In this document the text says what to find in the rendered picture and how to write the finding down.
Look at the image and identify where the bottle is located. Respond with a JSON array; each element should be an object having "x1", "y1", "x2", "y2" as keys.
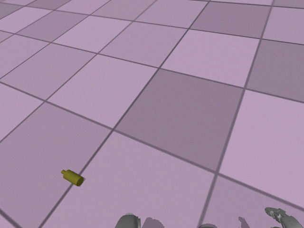
[{"x1": 61, "y1": 170, "x2": 84, "y2": 186}]

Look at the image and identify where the right robot hand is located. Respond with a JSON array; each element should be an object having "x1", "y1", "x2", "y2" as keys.
[{"x1": 265, "y1": 207, "x2": 303, "y2": 228}]

